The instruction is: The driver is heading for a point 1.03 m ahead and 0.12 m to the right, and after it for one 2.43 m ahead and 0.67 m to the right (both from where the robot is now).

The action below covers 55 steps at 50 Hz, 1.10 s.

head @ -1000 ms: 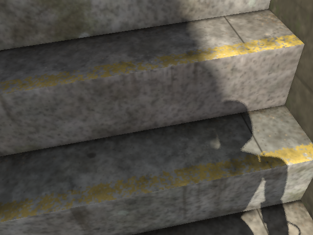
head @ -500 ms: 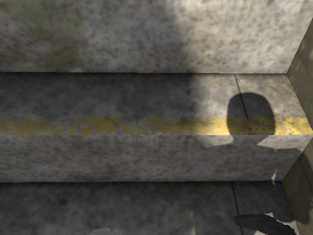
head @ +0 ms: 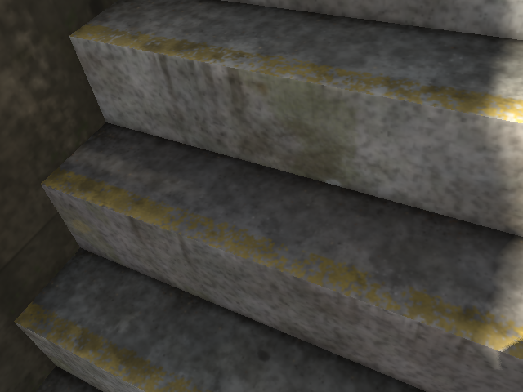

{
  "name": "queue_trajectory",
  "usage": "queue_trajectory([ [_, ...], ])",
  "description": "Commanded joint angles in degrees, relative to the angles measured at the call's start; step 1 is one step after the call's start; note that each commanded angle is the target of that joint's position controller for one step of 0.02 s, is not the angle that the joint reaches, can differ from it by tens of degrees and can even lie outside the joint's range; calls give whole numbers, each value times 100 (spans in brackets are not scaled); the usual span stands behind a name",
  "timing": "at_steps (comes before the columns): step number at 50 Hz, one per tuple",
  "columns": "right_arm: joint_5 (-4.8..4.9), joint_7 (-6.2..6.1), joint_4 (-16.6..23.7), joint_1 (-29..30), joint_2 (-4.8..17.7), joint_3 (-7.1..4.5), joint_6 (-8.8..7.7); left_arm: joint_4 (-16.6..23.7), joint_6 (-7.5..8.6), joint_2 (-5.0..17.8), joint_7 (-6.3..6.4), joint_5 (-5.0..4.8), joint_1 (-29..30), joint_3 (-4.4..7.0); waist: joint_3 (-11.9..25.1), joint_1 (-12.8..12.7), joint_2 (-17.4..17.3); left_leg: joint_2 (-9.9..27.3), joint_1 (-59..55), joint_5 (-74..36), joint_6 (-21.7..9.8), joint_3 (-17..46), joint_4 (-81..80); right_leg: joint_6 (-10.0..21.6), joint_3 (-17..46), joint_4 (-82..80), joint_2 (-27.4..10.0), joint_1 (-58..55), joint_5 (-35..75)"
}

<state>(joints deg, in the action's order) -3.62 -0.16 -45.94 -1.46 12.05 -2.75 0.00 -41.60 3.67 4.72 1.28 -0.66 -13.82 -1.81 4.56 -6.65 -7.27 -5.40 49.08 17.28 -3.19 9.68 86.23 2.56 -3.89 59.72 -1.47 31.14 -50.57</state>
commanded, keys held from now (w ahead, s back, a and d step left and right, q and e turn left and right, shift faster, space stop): w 0.36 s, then w+e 0.64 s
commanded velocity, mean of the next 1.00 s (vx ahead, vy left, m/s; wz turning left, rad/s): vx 0.50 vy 0.00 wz -0.16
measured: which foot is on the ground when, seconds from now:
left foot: up 0.00-0.34, down 0.36-0.70, up 0.72-1.00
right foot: down 0.00-0.38, up 0.40-0.72, down 0.74-1.00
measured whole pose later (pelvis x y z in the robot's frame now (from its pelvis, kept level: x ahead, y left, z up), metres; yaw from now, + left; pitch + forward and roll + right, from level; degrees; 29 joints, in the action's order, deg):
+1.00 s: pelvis +0.17 +0.17 +0.06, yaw -8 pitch +3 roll +1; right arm -5.0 0.5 -37.9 -0.3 6.4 1.6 0.5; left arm -54.2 6.1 6.0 0.5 0.8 -31.4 1.1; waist 2.9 -8.5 -0.7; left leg -0.7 63.9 4.4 -3.6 2.2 116.8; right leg 8.8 4.7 36.6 10.3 19.1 -19.7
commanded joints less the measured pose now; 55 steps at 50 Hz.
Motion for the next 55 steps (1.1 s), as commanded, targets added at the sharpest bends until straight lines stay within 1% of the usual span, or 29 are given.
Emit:
queue_trajectory([
  [1,-28,289,515,-481,395,-87,81,382,72,1649,27,22,475,685,619,1113,882,289,1980,-197,566,581,1933,1212,4175,-3430,-2486,-3292,1898],
  [9,-142,206,616,57,532,-434,359,310,176,1397,513,106,148,652,-222,1241,1575,367,726,-1806,494,197,1211,73,1026,-2351,-2378,-2396,3413],
  [10,178,434,452,-625,566,-244,-4,319,204,927,-39,760,-23,277,315,726,2295,782,1110,-1581,-161,140,1152,487,555,-2213,-2062,-2921,3443],
  [11,60,327,723,170,585,-492,245,456,161,1459,280,177,581,675,-350,1214,1966,577,19,-1593,316,40,245,159,774,-2437,-2139,-1738,3548],
  [12,146,536,733,132,604,-268,72,446,107,866,-144,714,-86,179,-120,481,1287,883,1169,-1271,-184,-222,-164,571,351,-2330,-1765,-2777,3349],
  [14,-52,666,818,331,21,22,99,284,-207,1055,-132,603,-973,161,-715,203,1533,1449,1961,-871,-295,96,-1036,839,1285,-3051,-2619,-3548,4324],
  [15,1,343,1313,740,240,-168,44,382,-3,1714,433,436,-482,671,-1221,362,2507,1192,1002,-577,194,460,-1975,215,954,-3051,-2672,-2618,3751],
  [19,172,312,670,-1149,371,-167,-116,588,-324,1726,413,329,-438,677,-162,926,-212,447,-3024,-205,-75,-1464,-6528,120,-735,-451,-877,-2186,4151],
  [21,-190,241,317,-1581,719,-182,-180,799,-229,1055,161,-14,-711,560,723,490,-1539,984,-6314,-4920,-443,-777,-5158,-318,-508,3030,116,1252,1400],
  [22,191,406,-518,-3774,2457,-544,97,989,43,903,-765,813,-912,373,1617,1404,-1675,2426,-6079,-7297,-1838,1851,-4505,26,1554,3467,719,1784,2534],
  [23,-335,-73,538,-1571,1009,-330,-101,1195,46,1016,-295,-160,650,542,1129,1018,-444,2096,-5407,-5140,-782,464,-5043,-227,547,3835,395,1535,2243],
  [24,-275,-124,643,-1774,584,-138,-255,1065,94,1376,-192,-307,1205,583,85,1428,380,1653,-4817,-3984,-221,-252,-5709,-93,239,3002,178,1931,2257],
  [28,-120,-310,982,-706,954,-220,-537,1081,-198,1596,86,27,-99,708,250,196,-417,2354,-4005,-4844,-549,32,-6056,-197,473,3426,152,1122,1887],
  [29,-85,492,1157,-96,749,100,177,1027,-77,1491,-285,292,-89,431,-661,631,312,3143,-1847,-5638,-1808,601,-5866,265,2345,4110,199,1474,2113],
  [30,-266,-49,1340,100,1109,-275,-404,1005,-337,1566,72,-35,-799,742,371,-442,118,2753,-3462,-4288,-965,-69,-6090,0,616,4038,325,656,2053],
  [35,280,-233,1438,1773,383,137,-714,-35,-459,1224,335,220,-3611,695,167,-1963,885,1262,-1345,-5291,-298,-2188,-2426,900,-490,-2446,460,-3410,4625],
  [36,188,-158,1581,2034,-425,364,-582,-658,-416,755,240,177,-3843,591,-547,-1932,2165,314,158,302,-242,-2210,417,1230,240,-4142,309,-3551,5754],
  [38,-263,15,1971,73,-1460,624,-446,34,-8,611,-101,179,-1380,347,-661,909,1146,186,1060,-499,7,-453,3284,793,2609,-2158,195,-1792,7432],
  [39,473,372,1447,-1090,533,94,54,-439,-358,1235,-915,985,-2127,262,196,855,1466,-567,1047,-1609,-688,1541,2527,2214,4077,-2898,-850,-979,8372],
  [41,87,385,661,-980,1516,-301,289,422,-165,1693,-1072,316,182,389,-799,964,57,-156,2312,-2090,49,1054,3143,2168,6209,-4487,-1189,284,623],
  [42,-534,46,1683,154,167,164,48,338,179,1783,-144,-95,-48,749,-508,1084,145,408,1689,-1345,326,-410,1917,1169,5931,-4668,-1002,-924,-4],
  [45,-154,-28,1546,1124,-351,376,56,-464,303,1356,399,110,-1089,565,-823,375,-326,437,1867,-1740,527,-788,2184,996,5138,-4557,-720,-1012,829],
  [46,381,61,1195,593,589,64,312,-788,295,1382,-484,579,-1416,311,-357,290,1521,267,2524,-1748,11,177,3510,1503,4578,-3921,-701,-363,1157],
  [47,138,78,1116,579,717,31,320,-1305,333,945,-808,516,-2317,177,-182,50,1078,103,3137,-1285,-385,265,4214,1839,4548,-3702,-740,-1265,1844],
  [48,-326,10,1460,988,-523,453,-88,-933,433,1291,-58,-75,-1870,727,-605,-20,27,676,3545,-1280,-235,-1139,3241,1169,3968,-4195,-486,-3079,1897],
  [50,-169,83,1566,1452,-879,540,-335,-1109,359,830,246,68,-2213,593,-868,-183,203,726,3838,-1162,-7,-1128,3402,1140,3925,-4118,-424,-3084,2785],
  [51,327,93,1343,1149,-187,485,-130,-1757,283,584,-399,609,-3103,132,355,-232,1915,786,4620,-117,-614,-193,4467,1613,3831,-3501,-868,-3129,3102],
  [52,270,74,1315,1035,-290,490,-48,-2188,223,383,-641,701,-3731,85,-71,-232,1891,675,5781,316,-985,98,5723,1601,4000,-3444,-1098,-3730,3584],
  [55,-197,64,1833,1838,-1118,713,-383,-1326,431,687,41,-41,-2023,411,-1388,-187,353,882,4786,-602,-78,-1368,4618,974,3451,-4520,-426,-2259,3212],
])
Keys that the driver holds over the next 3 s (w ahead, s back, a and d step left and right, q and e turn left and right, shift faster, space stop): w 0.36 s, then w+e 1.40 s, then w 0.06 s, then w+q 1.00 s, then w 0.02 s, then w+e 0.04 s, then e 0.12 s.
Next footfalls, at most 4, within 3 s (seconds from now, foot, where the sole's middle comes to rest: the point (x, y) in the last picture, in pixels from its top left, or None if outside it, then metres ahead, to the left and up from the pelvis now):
0.36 left None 0.12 0.27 -0.69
0.74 right None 0.18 0.14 -0.69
1.26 left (194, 353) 0.48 0.28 -0.46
1.86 right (450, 281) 0.52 -0.19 -0.23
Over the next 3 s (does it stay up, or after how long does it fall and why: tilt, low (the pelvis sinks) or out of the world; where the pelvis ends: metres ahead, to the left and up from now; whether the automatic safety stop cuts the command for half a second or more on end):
stays up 0.86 -0.03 0.79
